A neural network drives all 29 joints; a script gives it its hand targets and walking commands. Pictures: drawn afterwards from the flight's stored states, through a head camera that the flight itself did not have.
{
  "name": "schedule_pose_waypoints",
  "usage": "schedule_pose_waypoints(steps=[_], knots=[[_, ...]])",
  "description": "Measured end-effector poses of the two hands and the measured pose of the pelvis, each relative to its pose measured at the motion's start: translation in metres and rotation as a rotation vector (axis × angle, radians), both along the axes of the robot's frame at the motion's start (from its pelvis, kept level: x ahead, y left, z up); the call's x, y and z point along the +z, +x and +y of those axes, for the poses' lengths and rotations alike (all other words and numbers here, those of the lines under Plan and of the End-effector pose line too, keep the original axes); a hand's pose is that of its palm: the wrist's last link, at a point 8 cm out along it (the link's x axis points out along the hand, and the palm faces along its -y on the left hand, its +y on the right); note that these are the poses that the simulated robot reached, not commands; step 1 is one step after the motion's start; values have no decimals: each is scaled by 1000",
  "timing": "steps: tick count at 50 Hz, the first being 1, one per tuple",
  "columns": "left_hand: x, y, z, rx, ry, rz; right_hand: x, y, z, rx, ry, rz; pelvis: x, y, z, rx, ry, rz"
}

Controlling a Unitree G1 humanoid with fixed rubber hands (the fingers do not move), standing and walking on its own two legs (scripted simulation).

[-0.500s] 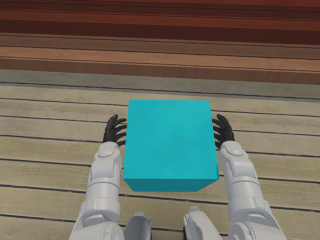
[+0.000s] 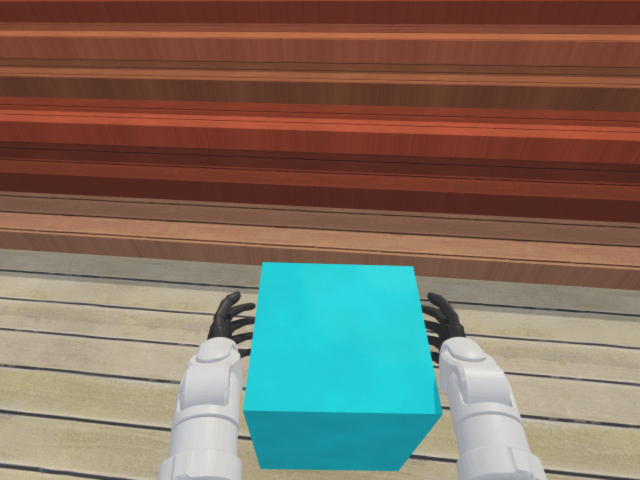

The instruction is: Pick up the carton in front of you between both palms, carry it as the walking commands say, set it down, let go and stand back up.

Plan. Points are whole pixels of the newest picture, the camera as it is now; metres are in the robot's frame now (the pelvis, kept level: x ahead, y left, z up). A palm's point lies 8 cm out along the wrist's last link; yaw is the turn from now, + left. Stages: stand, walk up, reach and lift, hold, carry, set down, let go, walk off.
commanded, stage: reach and lift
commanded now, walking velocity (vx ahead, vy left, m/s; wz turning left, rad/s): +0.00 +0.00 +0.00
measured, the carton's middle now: (333, 371) +0.30 +0.00 -0.05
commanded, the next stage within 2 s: hold in 0.96 s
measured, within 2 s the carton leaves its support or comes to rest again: neither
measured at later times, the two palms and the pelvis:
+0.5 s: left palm (226, 343) +0.30 +0.14 +0.04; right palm (458, 345) +0.29 -0.16 +0.03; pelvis -0.01 +0.00 +0.01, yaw +0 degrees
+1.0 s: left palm (220, 338) +0.30 +0.15 +0.05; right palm (455, 337) +0.29 -0.15 +0.04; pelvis +0.00 +0.00 +0.01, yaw +1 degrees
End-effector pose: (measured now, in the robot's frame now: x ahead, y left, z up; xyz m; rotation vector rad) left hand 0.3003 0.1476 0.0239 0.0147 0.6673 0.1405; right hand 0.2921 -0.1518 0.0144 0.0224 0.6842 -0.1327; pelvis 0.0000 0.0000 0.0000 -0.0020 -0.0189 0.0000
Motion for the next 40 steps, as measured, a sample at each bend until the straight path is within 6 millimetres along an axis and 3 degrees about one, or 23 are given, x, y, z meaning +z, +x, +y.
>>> schedule_pose_waypoints(steps=[9, 18, 27, 40], knots=[[13, -2, 6, 4, 4, 3, 13, 1, 6, 13, -6, 3, 2, -12, 0, 5, -1, -60], [7, -5, -1, 3, -8, 9, 10, -3, -1, 2, -5, 10, 4, -13, 0, 4, -1, -60], [14, 2, -7, -18, 4, 0, 13, -2, -7, -9, -7, 2, 5, -8, -2, 3, 0, -70], [20, 1, 2, -4, 17, 5, 25, 7, 2, 35, -32, 5, 9, 4, -2, 18, -3, -78]])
